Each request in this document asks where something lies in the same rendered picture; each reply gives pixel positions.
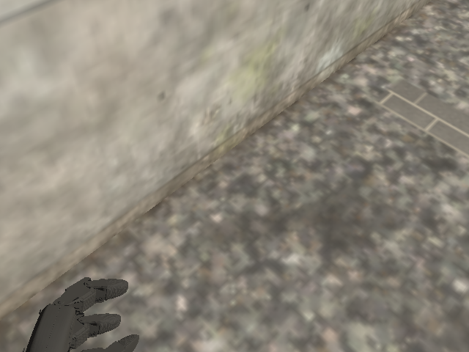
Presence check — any left robot hand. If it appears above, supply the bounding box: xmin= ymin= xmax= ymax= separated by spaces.
xmin=23 ymin=277 xmax=139 ymax=352

